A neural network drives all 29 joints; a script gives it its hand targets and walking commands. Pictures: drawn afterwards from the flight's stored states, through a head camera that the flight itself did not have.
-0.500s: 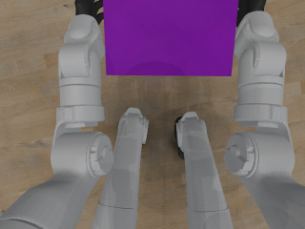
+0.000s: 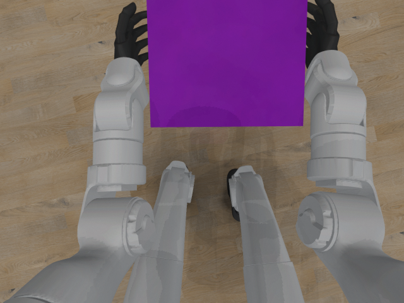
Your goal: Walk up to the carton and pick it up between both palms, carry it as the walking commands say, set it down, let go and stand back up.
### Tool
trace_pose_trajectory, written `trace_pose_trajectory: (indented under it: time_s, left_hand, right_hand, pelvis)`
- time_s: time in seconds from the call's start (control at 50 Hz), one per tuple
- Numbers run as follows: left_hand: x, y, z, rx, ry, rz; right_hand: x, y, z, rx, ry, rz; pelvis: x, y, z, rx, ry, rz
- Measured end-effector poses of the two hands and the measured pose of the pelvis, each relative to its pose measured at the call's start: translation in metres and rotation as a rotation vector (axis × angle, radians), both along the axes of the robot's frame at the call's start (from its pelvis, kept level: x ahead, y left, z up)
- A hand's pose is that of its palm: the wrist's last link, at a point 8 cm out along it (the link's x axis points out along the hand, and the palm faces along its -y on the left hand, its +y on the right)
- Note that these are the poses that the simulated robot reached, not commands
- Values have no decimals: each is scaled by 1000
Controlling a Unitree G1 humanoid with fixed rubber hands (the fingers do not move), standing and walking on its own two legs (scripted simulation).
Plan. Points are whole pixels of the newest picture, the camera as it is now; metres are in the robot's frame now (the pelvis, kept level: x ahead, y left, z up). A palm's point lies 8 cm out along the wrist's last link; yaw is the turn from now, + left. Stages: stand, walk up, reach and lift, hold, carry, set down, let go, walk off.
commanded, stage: reach and lift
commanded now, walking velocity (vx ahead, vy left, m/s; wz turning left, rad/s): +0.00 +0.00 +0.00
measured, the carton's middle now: (220, 72) +0.49 +0.01 -0.13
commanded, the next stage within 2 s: none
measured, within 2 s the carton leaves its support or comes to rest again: neither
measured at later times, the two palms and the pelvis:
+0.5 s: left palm (91, 43) +0.45 +0.17 +0.05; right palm (367, 33) +0.48 -0.13 +0.06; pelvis +0.05 +0.00 +0.06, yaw +1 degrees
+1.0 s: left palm (54, 44) +0.43 +0.17 +0.11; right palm (399, 28) +0.46 -0.13 +0.11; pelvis +0.13 +0.00 +0.12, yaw +0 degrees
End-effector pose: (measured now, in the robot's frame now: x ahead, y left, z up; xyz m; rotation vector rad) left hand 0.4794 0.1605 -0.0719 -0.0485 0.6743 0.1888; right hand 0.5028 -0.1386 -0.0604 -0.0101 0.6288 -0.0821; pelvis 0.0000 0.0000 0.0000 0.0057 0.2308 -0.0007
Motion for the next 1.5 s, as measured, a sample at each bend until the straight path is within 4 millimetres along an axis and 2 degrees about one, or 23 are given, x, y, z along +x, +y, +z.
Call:
trace_pose_trajectory:
  time_s: [0.14,0.3,0.36,0.46,0.54,0.62,0.68,0.86,0.98,1.08,1.3,1.5]
  left_hand:
    - [-13,-1,22,11,3,8]
    - [-28,5,50,8,-4,13]
    - [-28,6,66,-6,4,16]
    - [-27,5,103,-15,29,4]
    - [-26,6,136,-18,14,4]
    - [-24,6,156,6,41,-13]
    - [-27,4,161,16,64,-22]
    - [-43,-2,162,20,89,-10]
    - [-51,8,175,11,53,26]
    - [-56,11,193,0,18,35]
    - [-64,1,221,26,28,-29]
    - [-80,7,241,13,2,1]
  right_hand:
    - [-12,-1,17,19,4,1]
    - [-21,6,50,5,-2,20]
    - [-25,6,65,-3,8,11]
    - [-29,5,99,1,33,2]
    - [-25,5,136,0,20,9]
    - [-22,5,156,-8,46,23]
    - [-24,3,161,-15,69,29]
    - [-46,-3,150,8,96,16]
    - [-46,7,162,23,62,36]
    - [-48,11,185,11,28,43]
    - [-71,0,211,6,37,2]
    - [-78,6,236,-12,11,33]
  pelvis:
    - [6,-5,20,10,-28,-2]
    - [10,-6,34,12,-26,-3]
    - [16,-5,38,8,11,5]
    - [39,-2,48,-2,110,15]
    - [59,2,64,-1,108,8]
    - [78,4,79,-1,82,12]
    - [91,5,91,-2,61,15]
    - [120,2,116,7,32,-12]
    - [129,-2,123,10,6,-3]
    - [135,-5,129,7,-40,17]
    - [132,-1,136,2,-184,9]
    - [118,1,138,4,-282,9]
